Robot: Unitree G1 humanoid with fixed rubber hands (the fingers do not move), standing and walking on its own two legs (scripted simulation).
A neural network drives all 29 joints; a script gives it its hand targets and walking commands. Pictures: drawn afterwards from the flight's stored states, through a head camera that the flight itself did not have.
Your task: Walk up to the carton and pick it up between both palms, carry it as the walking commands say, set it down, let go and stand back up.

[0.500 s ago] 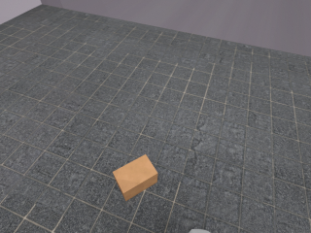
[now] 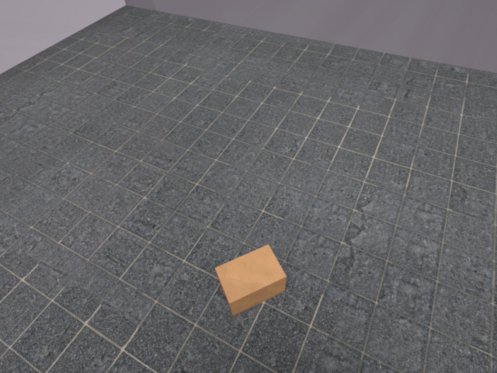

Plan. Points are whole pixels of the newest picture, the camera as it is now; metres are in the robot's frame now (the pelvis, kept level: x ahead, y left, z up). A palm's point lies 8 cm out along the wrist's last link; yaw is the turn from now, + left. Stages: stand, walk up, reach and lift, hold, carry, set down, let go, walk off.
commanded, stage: walk up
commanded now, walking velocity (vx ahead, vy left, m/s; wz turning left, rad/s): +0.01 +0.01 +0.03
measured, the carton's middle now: (250, 279) +0.53 +0.08 -0.70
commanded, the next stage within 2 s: none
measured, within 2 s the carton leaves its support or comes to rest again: neither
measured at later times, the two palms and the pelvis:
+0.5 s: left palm out of the picture +0.01 +0.27 -0.13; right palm out of the picture -0.01 -0.21 -0.14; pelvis +0.00 +0.03 +0.01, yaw +2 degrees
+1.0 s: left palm out of the picture +0.00 +0.15 -0.11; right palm (445, 295) +0.28 -0.32 -0.11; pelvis +0.08 -0.09 +0.00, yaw +16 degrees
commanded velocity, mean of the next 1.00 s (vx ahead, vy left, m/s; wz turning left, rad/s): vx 0.14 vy -0.10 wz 0.27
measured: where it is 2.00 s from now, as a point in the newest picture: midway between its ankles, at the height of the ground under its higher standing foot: outside the picture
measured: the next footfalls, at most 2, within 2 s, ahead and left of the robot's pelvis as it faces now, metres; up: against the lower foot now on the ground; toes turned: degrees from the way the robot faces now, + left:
left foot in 0.02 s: +0.05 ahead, +0.14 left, +0.00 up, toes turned +3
right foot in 0.32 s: +0.04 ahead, -0.08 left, +0.00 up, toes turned -3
